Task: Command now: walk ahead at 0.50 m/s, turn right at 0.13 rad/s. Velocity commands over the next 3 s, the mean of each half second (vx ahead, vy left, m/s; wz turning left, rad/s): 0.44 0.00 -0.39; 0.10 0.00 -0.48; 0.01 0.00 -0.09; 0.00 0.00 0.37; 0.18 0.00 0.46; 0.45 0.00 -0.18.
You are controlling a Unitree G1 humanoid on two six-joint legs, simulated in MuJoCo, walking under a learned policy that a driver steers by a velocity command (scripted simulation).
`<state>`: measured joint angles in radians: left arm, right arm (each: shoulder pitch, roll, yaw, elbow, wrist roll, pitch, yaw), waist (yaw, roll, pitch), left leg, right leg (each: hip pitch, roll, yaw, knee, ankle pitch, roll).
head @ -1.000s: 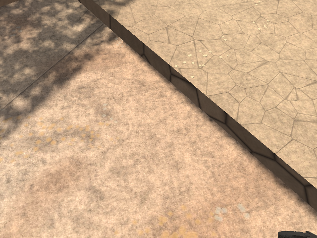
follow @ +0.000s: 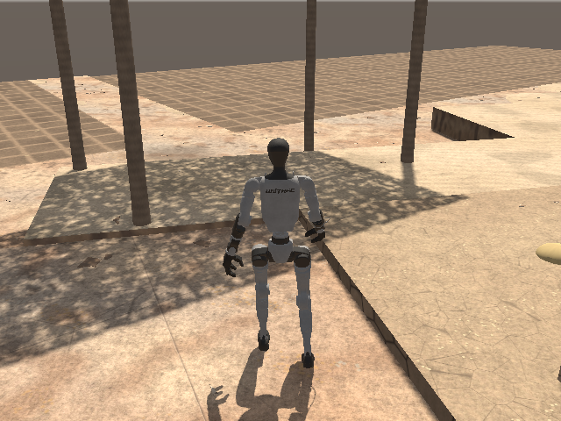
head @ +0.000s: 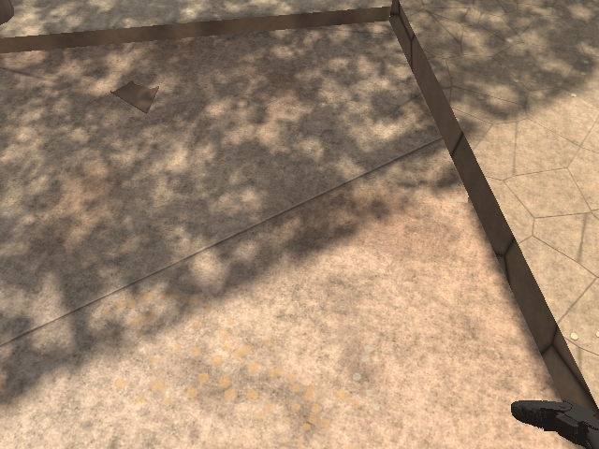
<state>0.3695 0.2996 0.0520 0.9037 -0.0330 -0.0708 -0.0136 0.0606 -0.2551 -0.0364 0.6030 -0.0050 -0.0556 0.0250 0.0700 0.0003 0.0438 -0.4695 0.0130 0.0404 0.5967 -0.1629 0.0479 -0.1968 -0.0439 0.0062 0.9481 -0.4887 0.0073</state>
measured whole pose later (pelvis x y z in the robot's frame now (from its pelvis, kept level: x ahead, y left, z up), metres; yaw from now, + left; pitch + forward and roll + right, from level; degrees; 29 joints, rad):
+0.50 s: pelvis +0.25 -0.06 -0.01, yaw -15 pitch +2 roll +2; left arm 0.08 0.30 0.07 0.70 0.00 -0.04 -0.04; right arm 0.27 -0.29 -0.07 0.81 0.00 -0.04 -0.02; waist -0.04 -0.02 0.07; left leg -0.15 0.06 0.13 0.92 -0.57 -0.06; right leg -0.53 0.01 -0.03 0.63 -0.13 -0.09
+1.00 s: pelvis +0.38 -0.06 +0.01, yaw -31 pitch +1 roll +0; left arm 0.17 0.30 0.06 0.69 0.01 0.04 0.03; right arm 0.19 -0.27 -0.03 0.73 -0.03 -0.02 -0.02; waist 0.00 -0.03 0.02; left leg -0.33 -0.01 -0.02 0.55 -0.24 0.01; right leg -0.37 0.13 0.17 0.71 -0.45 -0.02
